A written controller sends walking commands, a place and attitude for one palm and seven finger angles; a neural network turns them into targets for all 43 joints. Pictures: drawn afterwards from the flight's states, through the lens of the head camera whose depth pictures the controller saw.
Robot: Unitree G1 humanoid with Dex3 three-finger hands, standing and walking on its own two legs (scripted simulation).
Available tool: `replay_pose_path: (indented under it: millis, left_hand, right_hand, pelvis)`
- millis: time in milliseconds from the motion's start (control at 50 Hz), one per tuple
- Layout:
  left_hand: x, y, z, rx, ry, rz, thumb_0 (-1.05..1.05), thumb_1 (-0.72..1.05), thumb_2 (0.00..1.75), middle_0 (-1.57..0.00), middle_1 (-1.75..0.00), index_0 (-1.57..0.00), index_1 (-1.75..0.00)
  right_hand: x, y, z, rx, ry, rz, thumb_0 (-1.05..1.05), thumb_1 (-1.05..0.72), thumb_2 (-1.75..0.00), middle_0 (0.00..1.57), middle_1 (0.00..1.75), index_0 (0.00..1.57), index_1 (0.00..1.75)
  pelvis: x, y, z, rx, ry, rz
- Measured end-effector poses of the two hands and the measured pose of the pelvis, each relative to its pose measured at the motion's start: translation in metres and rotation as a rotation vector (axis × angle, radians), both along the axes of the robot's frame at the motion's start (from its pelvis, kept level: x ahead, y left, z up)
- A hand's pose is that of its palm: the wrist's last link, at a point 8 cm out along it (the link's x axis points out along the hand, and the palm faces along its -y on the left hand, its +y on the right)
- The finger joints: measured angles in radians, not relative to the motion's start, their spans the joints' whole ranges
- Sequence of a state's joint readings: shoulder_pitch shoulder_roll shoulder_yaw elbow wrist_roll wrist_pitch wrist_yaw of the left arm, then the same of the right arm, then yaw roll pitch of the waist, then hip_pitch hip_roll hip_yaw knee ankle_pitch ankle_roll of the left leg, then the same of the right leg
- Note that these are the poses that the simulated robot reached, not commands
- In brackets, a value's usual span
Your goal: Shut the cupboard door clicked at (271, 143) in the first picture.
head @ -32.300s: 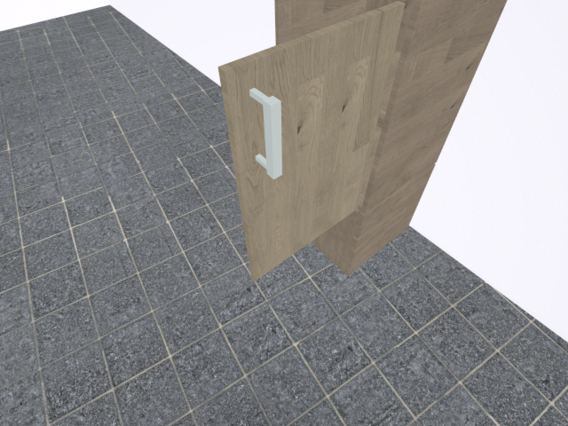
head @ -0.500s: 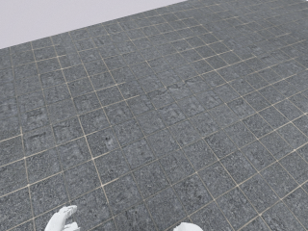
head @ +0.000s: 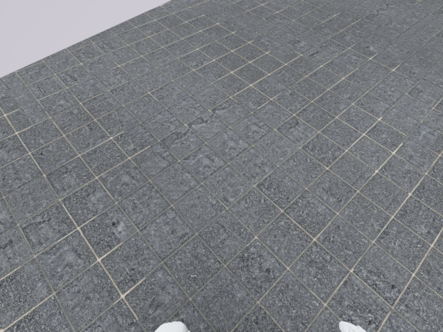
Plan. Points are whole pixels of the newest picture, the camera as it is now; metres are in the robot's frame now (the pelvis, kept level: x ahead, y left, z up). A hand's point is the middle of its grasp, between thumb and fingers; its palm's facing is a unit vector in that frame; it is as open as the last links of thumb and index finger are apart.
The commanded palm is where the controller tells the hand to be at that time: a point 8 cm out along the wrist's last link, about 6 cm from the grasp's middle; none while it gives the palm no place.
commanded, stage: turn to face it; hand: left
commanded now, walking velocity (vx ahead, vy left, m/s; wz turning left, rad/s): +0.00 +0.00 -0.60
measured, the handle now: out of the picture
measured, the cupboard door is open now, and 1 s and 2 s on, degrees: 60 60 60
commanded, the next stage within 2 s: take the last steps up to it in 1.76 s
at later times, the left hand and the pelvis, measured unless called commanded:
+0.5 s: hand (153, 300) +0.19 +0.15 -0.15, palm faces -0.29 -0.91 -0.29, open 7.4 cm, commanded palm none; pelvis +0.02 -0.02 +0.00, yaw -18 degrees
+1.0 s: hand (176, 263) +0.27 +0.12 -0.16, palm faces -0.56 -0.81 -0.19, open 7.4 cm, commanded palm none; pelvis +0.06 +0.01 +0.01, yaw -36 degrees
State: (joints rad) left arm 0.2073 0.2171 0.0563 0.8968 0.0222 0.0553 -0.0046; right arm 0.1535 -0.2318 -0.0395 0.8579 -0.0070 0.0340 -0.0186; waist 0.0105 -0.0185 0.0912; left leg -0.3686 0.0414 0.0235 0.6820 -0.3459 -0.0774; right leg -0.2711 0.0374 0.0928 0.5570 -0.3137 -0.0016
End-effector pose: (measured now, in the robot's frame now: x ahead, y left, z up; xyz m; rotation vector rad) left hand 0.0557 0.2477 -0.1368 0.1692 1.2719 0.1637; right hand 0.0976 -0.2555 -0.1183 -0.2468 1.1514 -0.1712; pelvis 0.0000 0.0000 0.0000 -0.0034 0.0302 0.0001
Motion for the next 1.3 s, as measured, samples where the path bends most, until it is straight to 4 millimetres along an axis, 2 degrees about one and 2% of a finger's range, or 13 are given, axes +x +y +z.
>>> replay_pose_path:
  millis: [80,200,300,400,460,560,660,760,940,1060,1160,1220,1300]
  left_hand:
    - [0.011,0.016,-0.012,-0.008,0.022,-0.024,0.00,0.90,0.90,-0.20,-0.30,-0.21,-0.30]
    - [0.049,0.020,0.001,-0.009,-0.002,-0.103,0.00,0.90,0.90,-0.20,-0.30,-0.20,-0.30]
    - [0.092,0.002,0.012,0.007,-0.056,-0.206,0.00,0.91,0.90,-0.20,-0.30,-0.20,-0.30]
    - [0.132,-0.028,0.013,0.046,-0.150,-0.314,0.00,0.91,0.90,-0.20,-0.30,-0.20,-0.30]
    - [0.137,-0.042,0.017,0.056,-0.153,-0.351,0.00,0.90,0.90,-0.20,-0.30,-0.20,-0.30]
    - [0.137,-0.053,0.017,0.040,-0.098,-0.396,0.00,0.90,0.90,-0.20,-0.30,-0.20,-0.30]
    - [0.146,-0.053,0.006,0.000,-0.058,-0.437,0.00,0.90,0.90,-0.20,-0.30,-0.21,-0.30]
    - [0.169,-0.045,-0.013,-0.031,-0.027,-0.471,0.00,0.90,0.90,-0.20,-0.30,-0.21,-0.30]
    - [0.217,-0.065,0.004,-0.048,-0.041,-0.594,0.00,0.91,0.90,-0.20,-0.30,-0.20,-0.30]
    - [0.244,-0.108,0.013,-0.037,-0.086,-0.716,0.00,0.91,0.90,-0.20,-0.30,-0.20,-0.30]
    - [0.256,-0.149,0.012,-0.016,-0.168,-0.809,0.00,0.91,0.90,-0.20,-0.30,-0.20,-0.30]
    - [0.251,-0.158,0.015,-0.005,-0.156,-0.839,0.00,0.90,0.90,-0.20,-0.30,-0.20,-0.30]
    - [0.246,-0.160,0.013,0.002,-0.099,-0.870,0.00,0.90,0.90,-0.20,-0.30,-0.20,-0.30]
  right_hand:
    - [0.000,0.012,0.005,-0.027,-0.030,-0.008,0.01,-0.91,-0.90,0.20,0.30,0.20,0.30]
    - [-0.026,0.016,0.013,-0.021,0.006,-0.071,0.01,-0.90,-0.90,0.20,0.30,0.20,0.30]
    - [-0.058,0.003,0.004,0.004,0.044,-0.170,0.01,-0.90,-0.90,0.20,0.30,0.20,0.30]
    - [-0.092,-0.024,-0.024,0.032,0.085,-0.279,0.01,-0.90,-0.90,0.20,0.30,0.20,0.30]
    - [-0.101,-0.035,-0.026,0.022,0.110,-0.332,0.01,-0.90,-0.90,0.20,0.30,0.20,0.30]
    - [-0.095,-0.038,-0.010,0.012,0.063,-0.379,0.01,-0.91,-0.90,0.20,0.30,0.20,0.30]
    - [-0.084,-0.028,0.002,-0.008,0.019,-0.414,0.01,-0.91,-0.90,0.20,0.30,0.20,0.30]
    - [-0.083,-0.007,0.007,-0.046,-0.003,-0.447,0.01,-0.91,-0.90,0.20,0.30,0.20,0.30]
    - [-0.128,0.030,0.019,-0.015,0.079,-0.581,0.01,-0.90,-0.90,0.20,0.30,0.20,0.30]
    - [-0.171,0.038,0.005,0.034,0.123,-0.709,0.01,-0.90,-0.90,0.20,0.30,0.20,0.30]
    - [-0.207,0.030,-0.023,0.074,0.154,-0.802,0.01,-0.90,-0.90,0.20,0.30,0.20,0.30]
    - [-0.210,0.023,-0.023,0.068,0.160,-0.844,0.01,-0.90,-0.90,0.20,0.30,0.20,0.30]
    - [-0.197,0.014,-0.011,0.045,0.099,-0.868,0.01,-0.91,-0.90,0.20,0.30,0.20,0.30]
  pelvis:
    - [0.005,0.011,-0.005,-0.012,-0.002,-0.057]
    - [0.010,0.012,0.007,-0.038,-0.013,-0.128]
    - [0.013,0.004,0.006,-0.041,-0.017,-0.194]
    - [0.016,-0.015,-0.012,-0.017,-0.019,-0.256]
    - [0.017,-0.016,-0.010,-0.022,-0.023,-0.288]
    - [0.023,-0.015,0.000,-0.007,-0.019,-0.341]
    - [0.035,-0.006,0.001,-0.009,-0.009,-0.397]
    - [0.049,0.009,-0.006,-0.023,-0.003,-0.467]
    - [0.059,0.013,0.011,-0.062,-0.002,-0.586]
    - [0.056,0.002,0.008,-0.056,-0.003,-0.666]
    - [0.050,-0.015,-0.010,-0.031,-0.008,-0.727]
    - [0.051,-0.016,-0.006,-0.032,-0.009,-0.760]
    - [0.056,-0.018,0.000,-0.019,-0.008,-0.804]
